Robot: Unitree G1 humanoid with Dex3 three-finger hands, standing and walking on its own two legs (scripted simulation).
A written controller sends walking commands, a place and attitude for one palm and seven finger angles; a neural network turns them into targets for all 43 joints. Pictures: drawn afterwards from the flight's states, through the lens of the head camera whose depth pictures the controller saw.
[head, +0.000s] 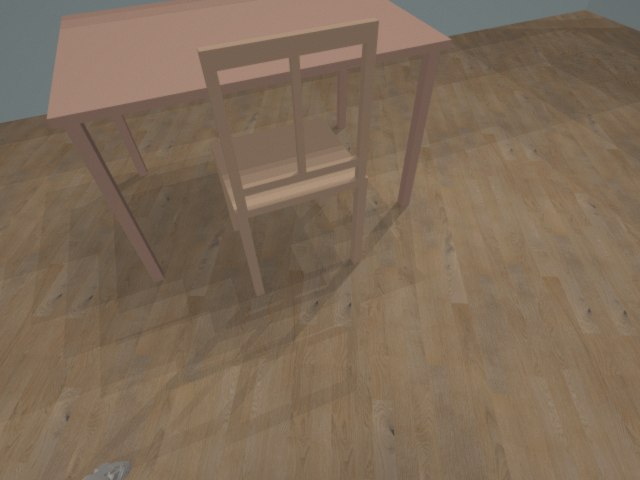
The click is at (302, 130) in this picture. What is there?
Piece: chair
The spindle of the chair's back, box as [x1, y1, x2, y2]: [289, 56, 305, 173]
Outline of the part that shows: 296,56 289,58 297,165 298,171 302,173 305,172 305,158 299,57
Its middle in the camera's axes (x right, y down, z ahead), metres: -0.06 -0.31 +1.02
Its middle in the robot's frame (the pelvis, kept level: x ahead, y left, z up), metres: +0.97 +0.11 -0.07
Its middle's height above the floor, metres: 0.70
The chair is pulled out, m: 0.00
